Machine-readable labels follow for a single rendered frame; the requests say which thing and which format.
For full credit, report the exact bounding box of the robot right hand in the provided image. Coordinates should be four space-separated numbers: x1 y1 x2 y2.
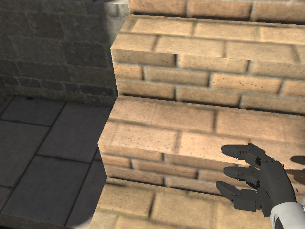
216 143 298 217

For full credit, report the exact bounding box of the right robot forearm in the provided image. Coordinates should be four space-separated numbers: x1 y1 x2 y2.
270 202 305 229

